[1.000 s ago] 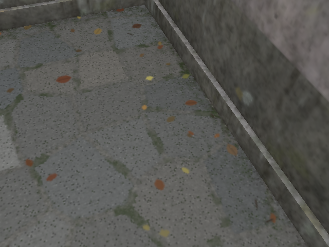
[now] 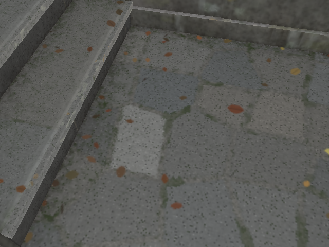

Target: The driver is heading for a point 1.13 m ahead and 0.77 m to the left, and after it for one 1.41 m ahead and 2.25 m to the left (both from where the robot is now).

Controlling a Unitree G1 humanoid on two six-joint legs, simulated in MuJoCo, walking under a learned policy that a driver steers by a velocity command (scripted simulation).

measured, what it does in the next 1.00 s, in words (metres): walks ahead, turning left: right foot, then left foot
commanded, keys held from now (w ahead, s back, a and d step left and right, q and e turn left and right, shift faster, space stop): w+q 0.38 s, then w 0.42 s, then no key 0.08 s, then q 0.12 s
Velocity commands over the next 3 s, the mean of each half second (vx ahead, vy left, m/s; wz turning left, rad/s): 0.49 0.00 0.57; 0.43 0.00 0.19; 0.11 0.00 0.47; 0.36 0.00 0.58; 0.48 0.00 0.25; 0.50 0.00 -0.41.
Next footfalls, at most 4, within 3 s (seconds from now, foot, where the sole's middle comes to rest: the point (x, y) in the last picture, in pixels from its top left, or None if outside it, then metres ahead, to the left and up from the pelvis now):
0.42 right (201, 236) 0.47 -0.08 -0.76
0.90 left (134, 192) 0.63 0.20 -0.76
1.42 right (174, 176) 0.72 0.04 -0.76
1.94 left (109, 183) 0.67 0.32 -0.76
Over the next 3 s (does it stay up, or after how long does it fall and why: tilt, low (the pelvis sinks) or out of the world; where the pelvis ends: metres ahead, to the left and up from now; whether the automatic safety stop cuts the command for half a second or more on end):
stays up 1.01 0.64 0.18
